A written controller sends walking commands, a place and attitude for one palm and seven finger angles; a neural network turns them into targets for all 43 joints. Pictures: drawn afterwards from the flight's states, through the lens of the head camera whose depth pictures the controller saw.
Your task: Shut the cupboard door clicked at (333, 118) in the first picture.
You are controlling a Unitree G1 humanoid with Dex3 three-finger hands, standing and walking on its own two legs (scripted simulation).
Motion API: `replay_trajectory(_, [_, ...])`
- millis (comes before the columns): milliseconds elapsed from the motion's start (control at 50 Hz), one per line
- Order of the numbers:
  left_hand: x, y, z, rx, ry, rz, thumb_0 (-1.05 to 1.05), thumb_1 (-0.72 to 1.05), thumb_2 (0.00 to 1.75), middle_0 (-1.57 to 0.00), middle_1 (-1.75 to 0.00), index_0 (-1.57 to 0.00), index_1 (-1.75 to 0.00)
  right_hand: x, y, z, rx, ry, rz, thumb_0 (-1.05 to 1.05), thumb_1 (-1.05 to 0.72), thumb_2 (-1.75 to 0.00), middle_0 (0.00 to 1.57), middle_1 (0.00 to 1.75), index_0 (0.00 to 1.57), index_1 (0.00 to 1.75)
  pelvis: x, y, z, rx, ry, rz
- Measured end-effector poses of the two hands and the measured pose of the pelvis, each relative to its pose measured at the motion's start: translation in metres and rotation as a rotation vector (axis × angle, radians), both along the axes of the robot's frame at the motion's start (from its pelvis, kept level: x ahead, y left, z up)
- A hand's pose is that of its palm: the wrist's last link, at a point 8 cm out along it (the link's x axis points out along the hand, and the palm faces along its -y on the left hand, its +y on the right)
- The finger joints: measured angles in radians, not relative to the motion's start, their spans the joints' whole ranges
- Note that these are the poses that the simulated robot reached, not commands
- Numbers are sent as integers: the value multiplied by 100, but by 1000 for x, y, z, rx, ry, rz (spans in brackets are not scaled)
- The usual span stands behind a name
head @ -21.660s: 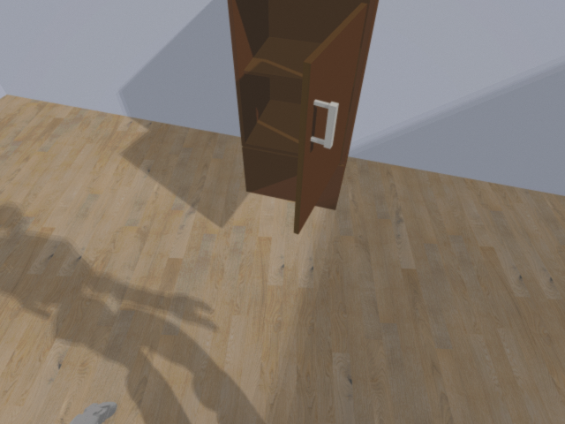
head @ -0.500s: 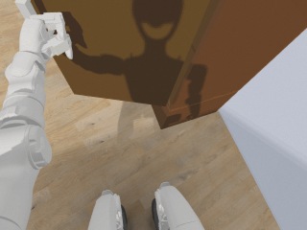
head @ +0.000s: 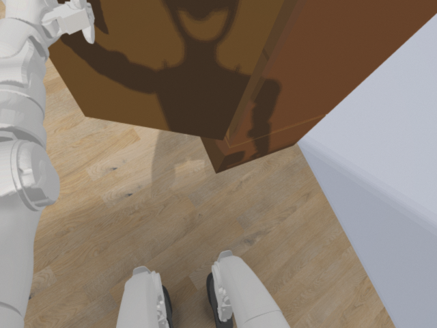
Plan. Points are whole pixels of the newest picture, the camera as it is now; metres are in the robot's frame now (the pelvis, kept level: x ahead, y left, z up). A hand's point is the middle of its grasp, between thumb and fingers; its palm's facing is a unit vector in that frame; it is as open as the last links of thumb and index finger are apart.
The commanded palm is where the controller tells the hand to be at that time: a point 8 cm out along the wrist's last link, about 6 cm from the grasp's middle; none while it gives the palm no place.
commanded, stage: push the door shut along its arc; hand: left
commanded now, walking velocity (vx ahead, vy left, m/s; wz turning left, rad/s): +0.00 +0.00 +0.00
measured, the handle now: out of the picture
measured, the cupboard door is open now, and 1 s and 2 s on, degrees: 60 58 58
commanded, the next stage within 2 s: pull the fist back off the door in 0.02 s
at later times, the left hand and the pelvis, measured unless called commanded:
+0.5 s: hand (97, 23) +0.59 +0.10 +0.09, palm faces +0.08 -1.00 -0.01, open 3.1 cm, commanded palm +0.56 +0.13 +0.09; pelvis +0.01 -0.01 +0.02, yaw +1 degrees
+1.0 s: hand (105, 67) +0.51 +0.09 +0.09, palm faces +0.05 -1.00 -0.06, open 3.1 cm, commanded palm +0.49 +0.14 +0.09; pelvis +0.01 -0.02 +0.03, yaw +3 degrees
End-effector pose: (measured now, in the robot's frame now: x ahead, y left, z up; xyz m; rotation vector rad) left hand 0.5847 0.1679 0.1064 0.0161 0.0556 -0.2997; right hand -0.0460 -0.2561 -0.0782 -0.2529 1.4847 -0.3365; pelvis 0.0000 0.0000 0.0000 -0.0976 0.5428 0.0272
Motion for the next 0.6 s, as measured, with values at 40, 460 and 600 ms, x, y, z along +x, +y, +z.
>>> replay_trajectory(40, [4,-5,0,1,11,-6,2,90,90,-130,-150,-130,-150,-2,1,0,-1,2,-4,1,-90,-90,21,30,20,30,0,0,-1,-1,4,-1])
replay_trajectory(460, [-15,-18,-23,28,23,372,2,89,90,-130,-150,-129,-150,-7,20,-2,172,42,-5,1,-90,-90,21,30,20,30,7,-10,11,25,-8,-9])
replay_trajectory(600, [-30,-15,7,23,-52,378,2,90,90,-130,-150,-130,-150,13,-1,8,145,-17,29,1,-90,-90,21,30,20,30,14,-17,24,39,-50,-2])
